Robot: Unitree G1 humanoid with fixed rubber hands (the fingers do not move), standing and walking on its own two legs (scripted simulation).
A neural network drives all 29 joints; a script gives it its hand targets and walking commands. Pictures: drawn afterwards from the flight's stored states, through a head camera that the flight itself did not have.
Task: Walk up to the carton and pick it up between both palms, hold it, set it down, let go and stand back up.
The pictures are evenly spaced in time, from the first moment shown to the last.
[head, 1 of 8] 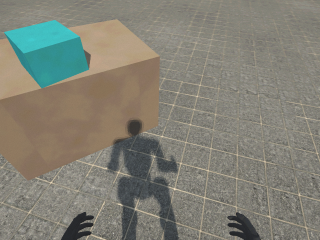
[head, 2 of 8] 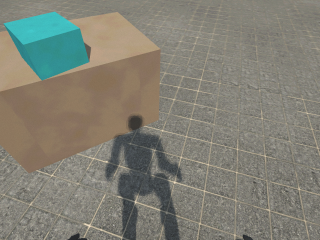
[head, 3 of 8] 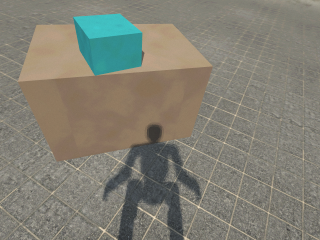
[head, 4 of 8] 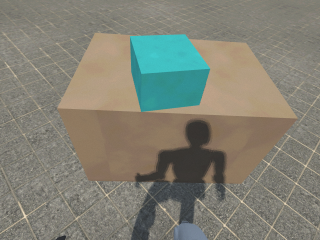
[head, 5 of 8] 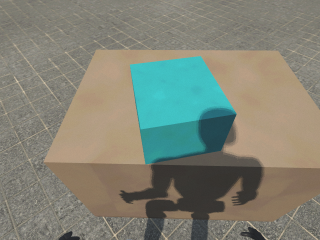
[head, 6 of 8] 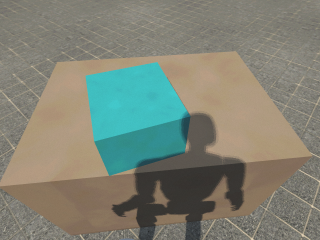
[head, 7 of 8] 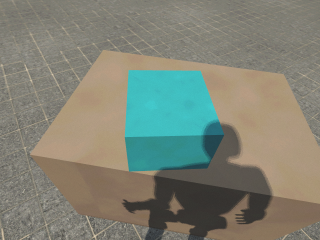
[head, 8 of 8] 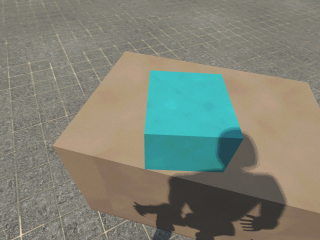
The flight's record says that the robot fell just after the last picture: no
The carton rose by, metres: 0.00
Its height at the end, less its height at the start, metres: +0.00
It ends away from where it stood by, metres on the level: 0.00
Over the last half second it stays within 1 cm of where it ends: yes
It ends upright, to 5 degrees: yes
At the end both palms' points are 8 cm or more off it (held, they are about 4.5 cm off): yes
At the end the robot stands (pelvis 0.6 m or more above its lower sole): yes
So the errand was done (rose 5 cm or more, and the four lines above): no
